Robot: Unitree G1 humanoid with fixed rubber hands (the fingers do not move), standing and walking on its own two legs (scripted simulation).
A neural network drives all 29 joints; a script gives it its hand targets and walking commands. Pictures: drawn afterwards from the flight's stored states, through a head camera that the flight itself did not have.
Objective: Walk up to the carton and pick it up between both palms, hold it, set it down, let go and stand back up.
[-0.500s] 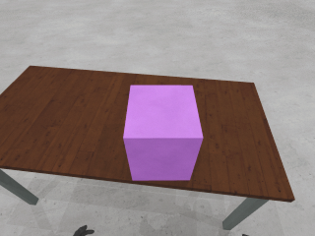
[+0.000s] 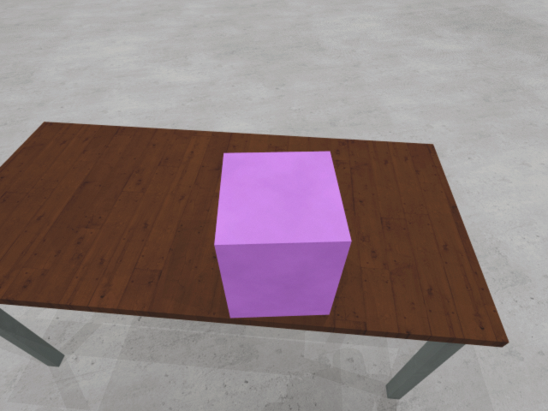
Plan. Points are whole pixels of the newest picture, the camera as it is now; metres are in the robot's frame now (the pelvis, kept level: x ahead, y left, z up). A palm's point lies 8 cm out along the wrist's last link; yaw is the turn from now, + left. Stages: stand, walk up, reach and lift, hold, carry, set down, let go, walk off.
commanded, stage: stand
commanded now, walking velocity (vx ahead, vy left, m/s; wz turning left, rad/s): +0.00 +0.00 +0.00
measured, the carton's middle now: (278, 237) +0.43 +0.00 -0.04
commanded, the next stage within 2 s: none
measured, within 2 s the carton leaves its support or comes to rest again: neither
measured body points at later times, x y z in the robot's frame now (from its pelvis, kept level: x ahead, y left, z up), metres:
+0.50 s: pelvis -0.01 +0.01 +0.00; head +0.00 +0.01 +0.45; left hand -0.04 +0.20 -0.17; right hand -0.05 -0.19 -0.16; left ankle -0.01 +0.12 -0.74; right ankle +0.01 -0.13 -0.74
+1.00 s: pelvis -0.01 +0.01 +0.00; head +0.00 +0.01 +0.45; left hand -0.04 +0.20 -0.17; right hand -0.06 -0.18 -0.16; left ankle -0.01 +0.12 -0.74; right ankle +0.01 -0.13 -0.74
